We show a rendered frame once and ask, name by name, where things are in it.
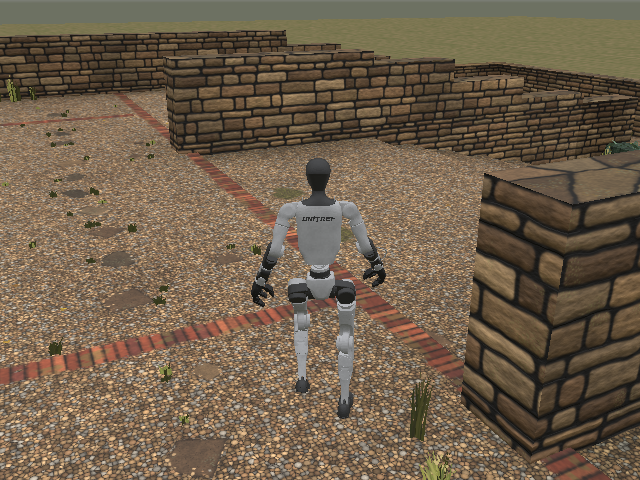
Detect robot right upper arm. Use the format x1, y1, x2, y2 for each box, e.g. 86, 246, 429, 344
339, 201, 373, 254

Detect left robot forearm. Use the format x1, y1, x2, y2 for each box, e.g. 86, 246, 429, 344
255, 242, 278, 286

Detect robot right shin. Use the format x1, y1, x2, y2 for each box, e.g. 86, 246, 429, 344
338, 336, 354, 405

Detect right robot forearm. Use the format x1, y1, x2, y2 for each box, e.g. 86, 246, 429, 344
363, 237, 383, 271

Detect left robot hand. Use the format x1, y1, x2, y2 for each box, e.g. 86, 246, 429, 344
251, 281, 274, 307

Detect humanoid robot torso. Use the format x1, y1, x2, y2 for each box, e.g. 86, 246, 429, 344
295, 196, 342, 300

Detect right robot hand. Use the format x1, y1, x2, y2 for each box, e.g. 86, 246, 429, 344
363, 267, 386, 287

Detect robot left upper arm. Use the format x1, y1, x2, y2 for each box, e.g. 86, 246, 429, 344
268, 202, 298, 258

